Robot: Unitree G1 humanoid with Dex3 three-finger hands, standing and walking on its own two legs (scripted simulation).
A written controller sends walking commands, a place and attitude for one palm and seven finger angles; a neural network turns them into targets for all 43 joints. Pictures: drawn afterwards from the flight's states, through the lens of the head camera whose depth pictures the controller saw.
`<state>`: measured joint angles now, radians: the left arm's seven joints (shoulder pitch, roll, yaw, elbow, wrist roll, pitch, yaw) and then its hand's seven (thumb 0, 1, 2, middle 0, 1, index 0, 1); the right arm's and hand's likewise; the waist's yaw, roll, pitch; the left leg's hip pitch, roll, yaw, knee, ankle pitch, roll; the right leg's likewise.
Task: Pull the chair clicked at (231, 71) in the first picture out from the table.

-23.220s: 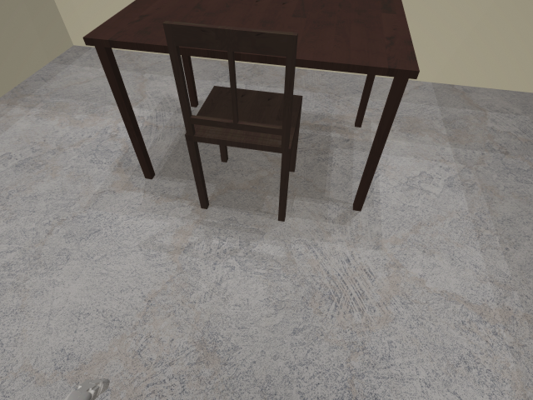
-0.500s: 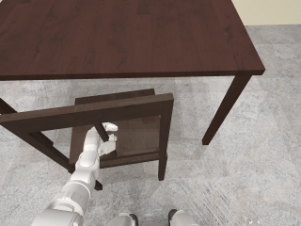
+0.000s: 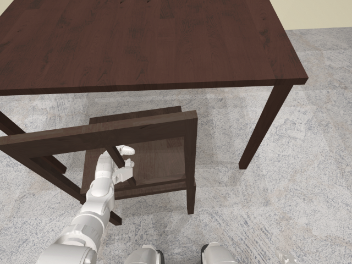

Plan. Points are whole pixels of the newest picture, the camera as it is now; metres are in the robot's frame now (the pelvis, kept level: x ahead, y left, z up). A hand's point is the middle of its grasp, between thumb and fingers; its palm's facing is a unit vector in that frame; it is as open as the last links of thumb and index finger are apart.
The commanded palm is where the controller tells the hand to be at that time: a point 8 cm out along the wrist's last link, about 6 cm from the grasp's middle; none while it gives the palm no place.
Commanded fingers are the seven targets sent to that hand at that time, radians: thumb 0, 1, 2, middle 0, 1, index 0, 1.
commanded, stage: step backward, pulling the chair out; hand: left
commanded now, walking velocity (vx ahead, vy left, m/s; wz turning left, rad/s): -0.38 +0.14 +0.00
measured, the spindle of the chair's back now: (123, 167) +0.37 +0.16 -0.08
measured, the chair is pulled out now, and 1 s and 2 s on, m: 0.14 0.19 0.33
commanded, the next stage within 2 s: none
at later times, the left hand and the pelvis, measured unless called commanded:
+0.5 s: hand (130, 174) +0.33 +0.13 -0.05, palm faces +0.06 -0.98 -0.18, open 5.0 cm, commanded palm +0.31 +0.18 -0.05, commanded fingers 0.00 0.90 0.90 -0.50 -1.45 -0.50 -1.45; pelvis -0.02 +0.00 +0.00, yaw -1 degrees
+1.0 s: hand (132, 189) +0.29 +0.12 -0.05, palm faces +0.06 -0.98 -0.18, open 5.0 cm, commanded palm +0.27 +0.17 -0.05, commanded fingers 0.00 0.90 0.90 -0.50 -1.45 -0.50 -1.45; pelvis -0.07 -0.02 +0.01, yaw -4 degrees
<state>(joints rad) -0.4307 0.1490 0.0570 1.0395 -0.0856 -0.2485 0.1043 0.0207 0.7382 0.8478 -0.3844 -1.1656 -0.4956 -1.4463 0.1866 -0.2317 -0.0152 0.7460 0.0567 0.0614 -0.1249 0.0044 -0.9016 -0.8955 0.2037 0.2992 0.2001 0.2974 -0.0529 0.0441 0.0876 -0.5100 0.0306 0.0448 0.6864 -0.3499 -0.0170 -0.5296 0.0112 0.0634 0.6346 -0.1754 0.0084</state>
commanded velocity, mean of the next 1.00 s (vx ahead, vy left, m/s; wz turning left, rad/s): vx -0.38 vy -0.02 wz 0.04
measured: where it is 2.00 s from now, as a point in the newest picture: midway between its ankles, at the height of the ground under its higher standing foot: outside the picture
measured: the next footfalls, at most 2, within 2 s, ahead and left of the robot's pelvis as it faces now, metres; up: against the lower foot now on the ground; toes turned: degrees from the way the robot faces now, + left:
left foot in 0.58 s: +0.02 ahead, +0.13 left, +0.00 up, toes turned +0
right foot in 0.80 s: -0.01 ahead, -0.10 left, +0.00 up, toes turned -2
